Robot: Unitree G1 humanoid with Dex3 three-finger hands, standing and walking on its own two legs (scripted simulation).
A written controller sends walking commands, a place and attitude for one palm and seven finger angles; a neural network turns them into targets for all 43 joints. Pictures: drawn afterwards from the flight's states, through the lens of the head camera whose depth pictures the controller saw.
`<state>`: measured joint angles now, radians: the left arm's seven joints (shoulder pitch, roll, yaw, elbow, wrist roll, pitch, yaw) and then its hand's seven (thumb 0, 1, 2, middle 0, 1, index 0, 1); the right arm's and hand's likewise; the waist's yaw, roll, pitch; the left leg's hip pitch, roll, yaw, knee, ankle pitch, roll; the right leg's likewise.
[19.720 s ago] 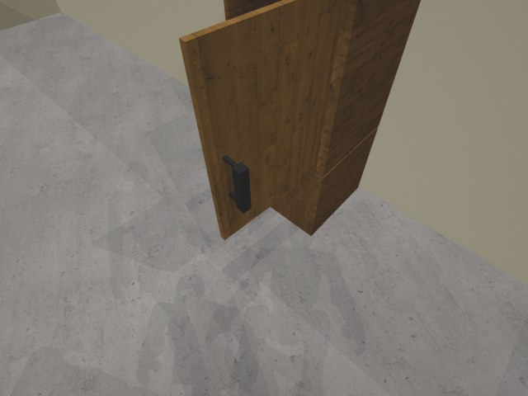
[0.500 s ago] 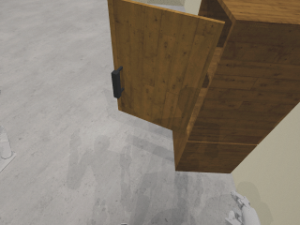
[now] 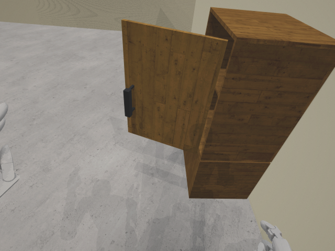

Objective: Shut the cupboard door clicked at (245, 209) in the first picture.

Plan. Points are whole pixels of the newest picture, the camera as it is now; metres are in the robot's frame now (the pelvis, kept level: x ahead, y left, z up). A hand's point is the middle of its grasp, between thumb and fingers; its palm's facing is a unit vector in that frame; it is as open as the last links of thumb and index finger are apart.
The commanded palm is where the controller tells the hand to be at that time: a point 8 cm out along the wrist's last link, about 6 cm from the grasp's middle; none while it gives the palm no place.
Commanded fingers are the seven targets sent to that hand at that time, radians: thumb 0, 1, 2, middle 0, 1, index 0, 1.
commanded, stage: stop stepping back and stand still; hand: left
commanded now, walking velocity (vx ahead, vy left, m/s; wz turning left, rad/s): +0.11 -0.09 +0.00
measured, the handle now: (130, 100) +0.81 +0.19 -0.09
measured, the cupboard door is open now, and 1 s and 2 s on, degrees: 68 68 68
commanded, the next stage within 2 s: let the arm hang, fingers relaxed in 0.90 s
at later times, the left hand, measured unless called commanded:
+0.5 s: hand out of the picture +0.11 +0.37 +0.18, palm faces +0.51 -0.82 -0.26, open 7.4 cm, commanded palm +0.04 +0.39 +0.19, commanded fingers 0.00 0.90 0.90 -0.20 -0.30 -0.20 -0.30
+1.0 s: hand out of the picture +0.08 +0.36 +0.17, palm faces +0.46 -0.82 -0.35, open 7.4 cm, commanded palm none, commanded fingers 0.00 0.90 0.90 -0.20 -0.30 -0.20 -0.30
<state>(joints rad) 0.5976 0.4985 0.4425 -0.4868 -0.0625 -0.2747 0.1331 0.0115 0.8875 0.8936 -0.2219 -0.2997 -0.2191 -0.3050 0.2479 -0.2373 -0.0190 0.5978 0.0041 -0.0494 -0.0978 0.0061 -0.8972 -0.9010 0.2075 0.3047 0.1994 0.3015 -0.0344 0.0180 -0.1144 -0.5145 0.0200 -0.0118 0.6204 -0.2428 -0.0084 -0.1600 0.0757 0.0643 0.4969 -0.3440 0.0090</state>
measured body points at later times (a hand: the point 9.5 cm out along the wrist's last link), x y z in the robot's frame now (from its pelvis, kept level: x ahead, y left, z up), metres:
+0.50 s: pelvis -0.12 +0.10 -0.01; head -0.15 +0.13 +0.44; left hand +0.08 +0.41 +0.19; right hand +0.02 -0.14 -0.08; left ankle -0.04 +0.19 -0.73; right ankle -0.11 -0.03 -0.69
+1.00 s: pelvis -0.13 +0.10 +0.00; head -0.15 +0.11 +0.45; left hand +0.05 +0.40 +0.19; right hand -0.02 -0.17 -0.09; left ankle -0.05 +0.23 -0.72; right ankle -0.20 +0.02 -0.73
